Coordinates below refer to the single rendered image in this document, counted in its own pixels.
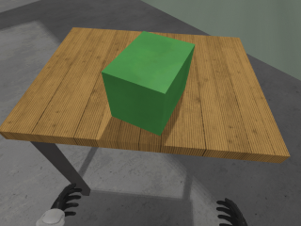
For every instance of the carton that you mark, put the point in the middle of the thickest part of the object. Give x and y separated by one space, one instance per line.
144 83

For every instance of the right robot hand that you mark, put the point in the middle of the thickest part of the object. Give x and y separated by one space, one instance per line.
236 217

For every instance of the left robot forearm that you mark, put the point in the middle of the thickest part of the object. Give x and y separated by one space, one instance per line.
52 217

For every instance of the table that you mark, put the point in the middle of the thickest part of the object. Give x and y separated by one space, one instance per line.
222 112

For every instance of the left robot hand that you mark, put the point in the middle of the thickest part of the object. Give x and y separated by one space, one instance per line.
63 197

